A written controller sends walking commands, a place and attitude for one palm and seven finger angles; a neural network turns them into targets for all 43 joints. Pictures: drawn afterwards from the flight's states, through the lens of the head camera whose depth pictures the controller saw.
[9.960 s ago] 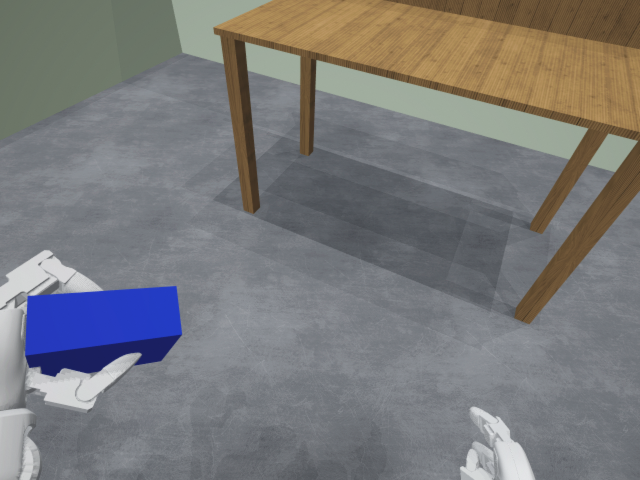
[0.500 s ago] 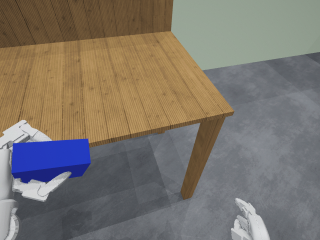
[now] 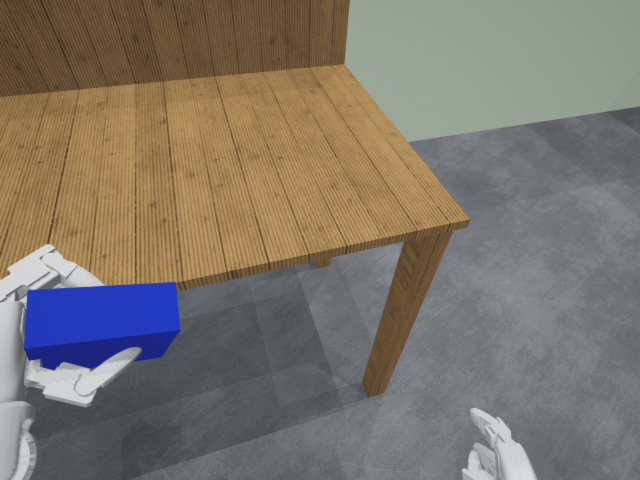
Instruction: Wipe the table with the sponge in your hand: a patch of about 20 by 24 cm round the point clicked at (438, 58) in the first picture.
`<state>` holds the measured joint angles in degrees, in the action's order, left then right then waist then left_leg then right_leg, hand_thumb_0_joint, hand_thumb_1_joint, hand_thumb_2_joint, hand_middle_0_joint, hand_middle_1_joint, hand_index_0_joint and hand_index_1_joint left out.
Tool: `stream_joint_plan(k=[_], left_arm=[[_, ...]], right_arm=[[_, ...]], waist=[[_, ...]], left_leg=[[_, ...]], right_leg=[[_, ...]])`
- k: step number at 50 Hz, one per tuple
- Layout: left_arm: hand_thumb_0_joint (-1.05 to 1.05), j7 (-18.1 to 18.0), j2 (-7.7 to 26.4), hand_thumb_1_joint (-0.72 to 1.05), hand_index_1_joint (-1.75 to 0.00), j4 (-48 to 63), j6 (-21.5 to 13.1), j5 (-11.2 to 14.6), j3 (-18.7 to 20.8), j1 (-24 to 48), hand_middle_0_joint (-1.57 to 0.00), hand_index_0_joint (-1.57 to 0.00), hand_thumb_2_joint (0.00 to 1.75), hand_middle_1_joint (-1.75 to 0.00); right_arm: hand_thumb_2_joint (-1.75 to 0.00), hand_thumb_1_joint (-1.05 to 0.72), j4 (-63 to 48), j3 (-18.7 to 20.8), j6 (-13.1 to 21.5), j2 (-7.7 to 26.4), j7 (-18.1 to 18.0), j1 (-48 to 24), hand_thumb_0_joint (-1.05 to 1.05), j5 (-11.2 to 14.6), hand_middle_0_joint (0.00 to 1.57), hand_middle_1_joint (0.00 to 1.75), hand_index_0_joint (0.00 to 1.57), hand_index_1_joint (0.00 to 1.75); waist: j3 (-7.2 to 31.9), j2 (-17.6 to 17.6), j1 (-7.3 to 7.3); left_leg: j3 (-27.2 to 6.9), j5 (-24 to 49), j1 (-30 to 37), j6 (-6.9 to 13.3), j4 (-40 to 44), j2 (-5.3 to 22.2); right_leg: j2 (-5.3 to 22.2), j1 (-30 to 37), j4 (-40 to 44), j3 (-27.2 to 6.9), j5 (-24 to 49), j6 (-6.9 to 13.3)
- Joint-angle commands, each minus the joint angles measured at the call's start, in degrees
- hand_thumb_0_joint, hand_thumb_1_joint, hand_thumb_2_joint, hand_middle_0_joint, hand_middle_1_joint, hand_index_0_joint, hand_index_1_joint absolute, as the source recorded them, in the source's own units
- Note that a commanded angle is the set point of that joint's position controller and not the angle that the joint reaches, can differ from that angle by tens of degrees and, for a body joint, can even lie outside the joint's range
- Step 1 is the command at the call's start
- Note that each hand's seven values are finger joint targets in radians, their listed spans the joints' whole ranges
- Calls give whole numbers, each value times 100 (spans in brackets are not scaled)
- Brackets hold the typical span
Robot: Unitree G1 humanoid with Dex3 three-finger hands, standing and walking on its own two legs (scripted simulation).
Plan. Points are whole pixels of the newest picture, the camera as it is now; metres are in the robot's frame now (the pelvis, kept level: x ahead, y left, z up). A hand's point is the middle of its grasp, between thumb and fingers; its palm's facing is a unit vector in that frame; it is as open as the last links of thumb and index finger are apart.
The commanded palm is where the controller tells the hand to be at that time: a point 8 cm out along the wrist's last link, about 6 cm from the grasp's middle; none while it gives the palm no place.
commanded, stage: come to a stop and stand still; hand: left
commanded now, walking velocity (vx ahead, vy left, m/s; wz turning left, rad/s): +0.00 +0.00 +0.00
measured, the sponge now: (126, 327) +0.22 +0.22 +0.14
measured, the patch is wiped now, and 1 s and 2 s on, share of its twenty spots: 0.00 0.00 0.00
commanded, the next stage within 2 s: look again from close up in 0.08 s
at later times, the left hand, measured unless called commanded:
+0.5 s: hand (90, 317) +0.22 +0.25 +0.15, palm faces +0.39 -0.85 -0.35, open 9.1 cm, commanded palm +0.17 +0.28 +0.17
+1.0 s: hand (93, 266) +0.27 +0.26 +0.16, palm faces +0.34 -0.85 -0.40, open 9.1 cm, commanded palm +0.22 +0.30 +0.17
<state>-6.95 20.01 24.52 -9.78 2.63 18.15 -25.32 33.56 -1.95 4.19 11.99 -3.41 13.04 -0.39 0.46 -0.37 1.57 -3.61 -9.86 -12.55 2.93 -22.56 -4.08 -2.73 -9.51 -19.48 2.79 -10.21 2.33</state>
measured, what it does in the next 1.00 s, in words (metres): shifts its weight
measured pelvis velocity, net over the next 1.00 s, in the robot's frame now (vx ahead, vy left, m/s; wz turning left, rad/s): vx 0.05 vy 0.03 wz -0.05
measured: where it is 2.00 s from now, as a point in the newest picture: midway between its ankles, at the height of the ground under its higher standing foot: outside the picture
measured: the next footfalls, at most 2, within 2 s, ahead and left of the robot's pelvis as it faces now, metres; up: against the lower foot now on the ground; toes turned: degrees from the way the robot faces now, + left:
right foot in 1.16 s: +0.12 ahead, -0.08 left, +0.00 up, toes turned -12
left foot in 1.46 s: +0.19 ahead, +0.25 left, +0.00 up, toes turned -4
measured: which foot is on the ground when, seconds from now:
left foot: down 0.00-1.00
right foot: down 0.00-0.86, up 0.88-1.00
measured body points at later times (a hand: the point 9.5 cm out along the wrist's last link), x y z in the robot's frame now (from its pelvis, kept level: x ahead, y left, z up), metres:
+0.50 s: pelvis +0.01 +0.00 +0.00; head +0.02 +0.01 +0.45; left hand +0.20 +0.29 +0.17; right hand +0.19 -0.23 -0.07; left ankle +0.02 +0.08 -0.75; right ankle +0.00 -0.09 -0.75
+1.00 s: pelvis +0.05 +0.03 -0.01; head +0.06 +0.05 +0.44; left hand +0.25 +0.31 +0.18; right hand +0.20 -0.21 -0.09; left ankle +0.02 +0.08 -0.75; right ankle +0.02 -0.08 -0.70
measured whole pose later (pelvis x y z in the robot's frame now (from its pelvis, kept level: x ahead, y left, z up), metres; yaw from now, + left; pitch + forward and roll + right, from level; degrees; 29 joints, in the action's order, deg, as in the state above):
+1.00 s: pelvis +0.05 +0.03 -0.01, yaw -3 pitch +0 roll -1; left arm -7.0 22.6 28.4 -11.0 1.7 20.4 -26.1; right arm 32.5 -0.5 3.5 11.3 -1.4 13.9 -1.0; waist -0.3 -1.3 0.1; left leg 2.1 -17.5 -10.7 6.2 -28.2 -5.6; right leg 0.1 -21.6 -51.3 1.9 -26.3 1.3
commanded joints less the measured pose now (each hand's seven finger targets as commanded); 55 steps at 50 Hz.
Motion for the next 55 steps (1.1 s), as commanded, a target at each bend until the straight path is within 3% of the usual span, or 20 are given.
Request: stream_joint_plan(k=[1, 7, 19, 28, 32, 33, 36, 38, 40, 41, 42, 43, 44, 45, 46, 47, 51, 52, 53, 55], left_arm=[[0, -103, 909, 10, -160, 1247, -377, 51, 533, 540, -120, -120, 130, -160], [0, -94, 1024, 10, -160, 1249, -353, 72, 680, 428, -120, -120, 130, -160], [0, -92, 898, 10, -160, 1208, -345, 92, 546, 503, -120, -120, 130, -160], [0, -95, 959, 10, -160, 1458, -367, 97, 588, 381, -120, -120, 130, -160], [0, -110, 1039, 10, -160, 1291, -368, 96, 703, 134, -120, -120, 130, -160], [0, -108, 942, 10, -160, 1288, -379, 98, 605, 179, -120, -120, 130, -160], [0, -124, 992, 10, -160, 1193, -411, 65, 599, 371, -120, -120, 130, -160], [0, -127, 995, 10, -160, 1234, -423, 46, 560, 549, -120, -120, 130, -160], [0, -132, 1129, 10, -160, 1394, -471, 18, 650, 774, -120, -120, 130, -160], [0, -121, 1147, 10, -160, 1445, -473, 12, 684, 700, -120, -120, 130, -160], [0, -119, 1267, 10, -160, 1621, -483, 33, 796, 657, -120, -120, 130, -160], [0, -120, 1228, 10, -160, 1839, -525, 16, 767, 658, -120, -120, 130, -160], [0, -120, 1307, 10, -160, 2056, -594, 4, 776, 753, -120, -120, 130, -160], [0, -115, 1339, 10, -160, 2021, -613, -42, 778, 724, -120, -120, 130, -160], [0, -111, 1308, 10, -160, 1991, -612, -64, 750, 666, -120, -120, 130, -160], [0, -108, 1296, 10, -160, 2047, -605, -34, 776, 556, -120, -120, 130, -160], [0, -59, 1030, 10, -160, 1526, -515, -4, 742, -267, -120, -120, 130, -160], [0, -65, 1078, 10, -160, 1495, -517, 28, 858, -471, -120, -120, 130, -160], [0, -65, 1060, 10, -160, 1513, -521, 67, 852, -489, -120, -120, 130, -160], [0, -74, 1149, 10, -160, 1397, -540, 127, 1008, -503, -120, -120, 130, -160]], right_arm=[[-90, -90, -891, 292, 300, 748, -37, -635, 0, 33, 20, 30, 20, 30], [-90, -90, -894, 290, 316, 752, -50, -690, 0, 20, 20, 30, 20, 30], [-90, -90, -888, 288, 260, 727, -43, -667, 0, 50, 20, 30, 20, 30], [-90, -90, -919, 300, 251, 741, -31, -672, 0, 50, 20, 30, 20, 30], [-90, -90, -958, 363, 219, 811, 4, -672, 0, 11, 20, 30, 20, 30], [-90, -90, -958, 349, 182, 775, 27, -618, 0, 24, 20, 30, 20, 30], [-90, -90, -936, 379, 112, 801, 65, -606, 0, 50, 20, 30, 20, 30], [-90, -90, -936, 383, 68, 798, 88, -621, 0, 73, 20, 30, 20, 30], [-90, -90, -906, 391, 33, 810, 110, -562, 0, 79, 20, 30, 20, 30], [-90, -90, -930, 400, 23, 822, 106, -567, 0, 72, 20, 30, 20, 30], [-90, -90, -947, 408, 28, 905, 88, -640, 0, 63, 20, 30, 20, 30], [-90, -90, -1015, 380, 50, 852, 86, -593, 0, 38, 20, 30, 20, 30], [-90, -90, -1048, 392, 122, 771, 105, -539, 0, -23, 20, 30, 20, 30], [-90, -90, -1026, 405, 184, 755, 127, -520, 0, -92, 20, 30, 20, 30], [-90, -90, -1011, 419, 195, 749, 146, -504, 0, -104, 20, 30, 20, 30], [-90, -90, -1035, 428, 236, 742, 164, -535, 0, -61, 20, 30, 20, 30], [-90, -90, -963, 468, 219, 764, 240, -368, 0, 38, 20, 30, 20, 30], [-90, -90, -1009, 472, 221, 777, 236, -444, 0, 42, 20, 30, 20, 30], [-90, -90, -1014, 481, 201, 766, 235, -415, 0, 16, 20, 30, 20, 30], [-90, -90, -1029, 483, 163, 781, 228, -489, 0, -27, 20, 30, 20, 30]], waist=[[563, 412, -24], [655, 304, -1], [623, 257, -23], [883, 525, -34], [793, 230, -81], [729, -11, -102], [320, -374, -147], [168, -391, -166], [202, -69, -209], [230, 150, -214], [374, 915, -213], [427, 1407, -212], [454, 1478, -220], [396, 1333, -203], [423, 900, -176], [477, 767, -141], [440, 790, -143], [499, 983, -117], [481, 1138, -140], [524, 1023, -56]], left_leg=[[-563, -15, -344, -226, 620, 690], [-475, 281, -246, -248, 498, 663], [-449, 562, -225, -251, 328, 662], [-444, 1128, -122, -281, 149, 711], [-297, 0, -444, -140, -321, 639], [-325, -253, -638, -127, -493, 633], [-171, -726, -983, -115, -1170, 555], [-98, -760, -1056, -115, -1434, 598], [-63, -596, -590, -99, -968, 672], [-194, -274, -232, -56, -658, 721], [-668, 188, 223, 15, -211, 979], [-1506, 814, 535, 114, 246, 1451], [-2085, 1689, 1074, 152, 528, 1737], [-2141, 2179, 1369, 92, 596, 1884], [-1885, 2384, 1380, 124, 462, 1907], [-1487, 2819, 1551, 104, 286, 1775], [-453, 3026, 910, 16, 75, 1278], [-127, 3195, 893, -128, 45, 1126], [-113, 3294, 465, -307, 92, 1042], [6, 3288, -341, -571, -251, 974]], right_leg=[[464, 548, 131, -410, 102, -148], [496, 546, 103, -414, 317, -147], [581, 537, 123, -460, 514, -128], [604, 743, -124, -401, 906, -105], [1012, 554, 27, -956, 120, 116], [1187, 556, 58, -1115, -244, 213], [1691, 140, 287, -1764, -1022, 489], [1901, -4, 157, -1953, -995, 630], [1742, -305, -343, -1608, -656, 537], [1419, -529, -764, -1287, -427, 398], [927, -858, -1543, -833, -301, 187], [414, -1192, -2340, -231, -464, -52], [233, -1847, -2938, -175, -1638, -123], [240, -2263, -3469, -272, -2050, -109], [335, -2305, -3658, -313, -1991, -90], [363, -2378, -3640, -209, -1889, -97], [404, -1640, -2758, 309, -1098, -167], [365, -1437, -2437, 492, -945, -173], [356, -978, -2128, 649, -862, -148], [357, 214, -1155, 869, -265, -87]])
